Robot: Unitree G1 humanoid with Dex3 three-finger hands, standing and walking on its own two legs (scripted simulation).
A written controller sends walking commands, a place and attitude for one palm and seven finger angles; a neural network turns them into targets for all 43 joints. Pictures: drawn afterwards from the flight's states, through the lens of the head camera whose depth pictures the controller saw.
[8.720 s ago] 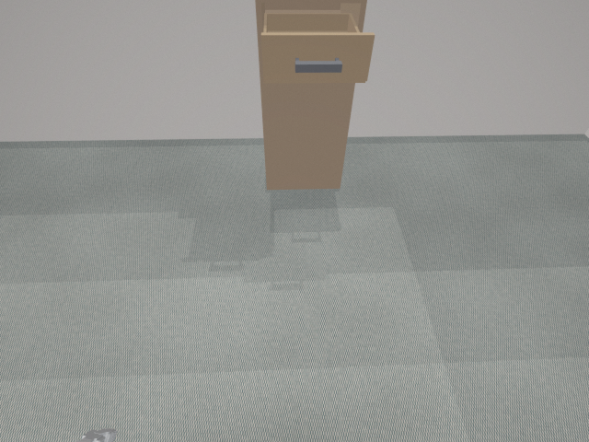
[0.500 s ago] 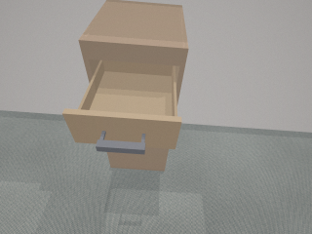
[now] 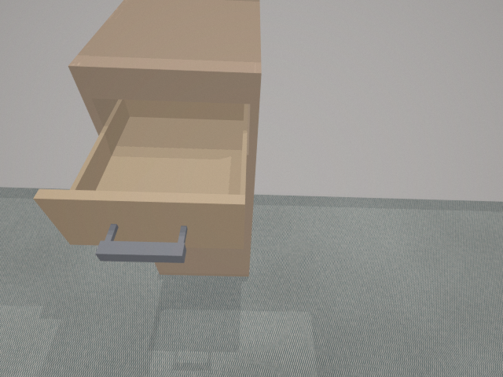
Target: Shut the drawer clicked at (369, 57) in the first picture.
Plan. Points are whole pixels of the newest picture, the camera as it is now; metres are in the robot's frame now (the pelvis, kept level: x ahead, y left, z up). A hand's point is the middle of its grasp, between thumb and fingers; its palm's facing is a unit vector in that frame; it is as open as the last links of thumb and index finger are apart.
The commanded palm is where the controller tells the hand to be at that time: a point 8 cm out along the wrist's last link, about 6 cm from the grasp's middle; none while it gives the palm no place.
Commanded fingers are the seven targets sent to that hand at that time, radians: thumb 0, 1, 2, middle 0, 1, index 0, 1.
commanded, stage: come to a stop and stand still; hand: left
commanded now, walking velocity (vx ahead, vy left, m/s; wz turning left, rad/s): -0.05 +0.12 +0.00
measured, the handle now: (145, 240) +0.32 +0.20 +0.02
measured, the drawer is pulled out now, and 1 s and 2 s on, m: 0.27 0.27 0.27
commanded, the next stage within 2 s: look again from close up in 1.04 s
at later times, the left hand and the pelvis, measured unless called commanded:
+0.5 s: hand out of the picture +0.00 +0.20 -0.17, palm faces +0.02 -0.97 -0.22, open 7.3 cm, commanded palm none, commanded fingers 0.00 0.90 0.90 -0.20 -0.30 -0.20 -0.30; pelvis -0.02 +0.02 +0.01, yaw +1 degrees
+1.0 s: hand out of the picture +0.00 +0.25 -0.16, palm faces -0.01 -0.98 -0.22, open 7.4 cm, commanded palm none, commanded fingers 0.00 0.90 0.90 -0.20 -0.30 -0.20 -0.30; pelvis -0.02 +0.07 +0.01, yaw -1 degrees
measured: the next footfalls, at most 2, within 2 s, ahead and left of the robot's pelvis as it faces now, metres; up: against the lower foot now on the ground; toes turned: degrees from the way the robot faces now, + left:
none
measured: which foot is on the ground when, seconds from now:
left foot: down 0.00-1.00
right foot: down 0.00-1.00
